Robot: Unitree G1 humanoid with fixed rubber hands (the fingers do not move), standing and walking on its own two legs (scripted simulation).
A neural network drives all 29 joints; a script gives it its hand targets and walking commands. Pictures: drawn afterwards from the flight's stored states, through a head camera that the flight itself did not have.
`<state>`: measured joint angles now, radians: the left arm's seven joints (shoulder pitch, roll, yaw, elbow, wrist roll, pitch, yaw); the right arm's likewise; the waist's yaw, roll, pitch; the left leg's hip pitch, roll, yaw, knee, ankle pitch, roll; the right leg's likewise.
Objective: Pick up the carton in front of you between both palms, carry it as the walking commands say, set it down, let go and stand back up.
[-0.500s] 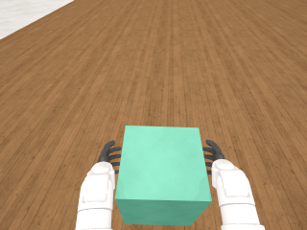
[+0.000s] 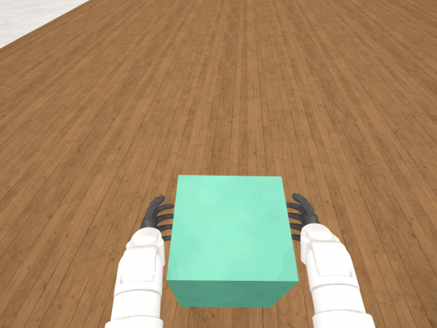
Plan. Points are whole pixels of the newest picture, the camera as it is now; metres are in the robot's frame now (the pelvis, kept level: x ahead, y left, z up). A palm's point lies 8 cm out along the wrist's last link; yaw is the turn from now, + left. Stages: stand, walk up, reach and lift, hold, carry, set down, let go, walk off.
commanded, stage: carry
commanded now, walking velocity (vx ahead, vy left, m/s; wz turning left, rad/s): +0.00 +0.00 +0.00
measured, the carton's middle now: (227, 245) +0.32 +0.00 -0.05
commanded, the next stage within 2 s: hold in 0.04 s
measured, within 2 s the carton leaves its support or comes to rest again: neither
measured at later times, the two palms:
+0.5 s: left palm (142, 240) +0.28 +0.16 +0.05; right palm (300, 225) +0.30 -0.13 +0.05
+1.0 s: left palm (161, 257) +0.36 +0.17 -0.17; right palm (273, 254) +0.36 -0.12 -0.16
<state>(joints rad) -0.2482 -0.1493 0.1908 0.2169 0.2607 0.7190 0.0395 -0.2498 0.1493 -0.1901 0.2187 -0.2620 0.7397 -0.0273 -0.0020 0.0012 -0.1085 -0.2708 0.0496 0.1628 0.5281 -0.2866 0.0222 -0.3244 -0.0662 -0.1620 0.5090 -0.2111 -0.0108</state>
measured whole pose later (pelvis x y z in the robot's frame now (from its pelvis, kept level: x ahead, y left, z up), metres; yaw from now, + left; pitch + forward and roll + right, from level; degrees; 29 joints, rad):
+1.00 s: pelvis -0.05 -0.01 -0.09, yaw +6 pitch +30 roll -1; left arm -0.76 -0.08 0.38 0.57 0.28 0.21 0.02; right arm -0.66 0.21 -0.48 0.42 -0.25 0.21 -0.12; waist -0.02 0.00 0.03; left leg -1.22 -0.08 -0.07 1.06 -0.35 0.01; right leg -1.23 0.06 0.05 1.01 -0.31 0.02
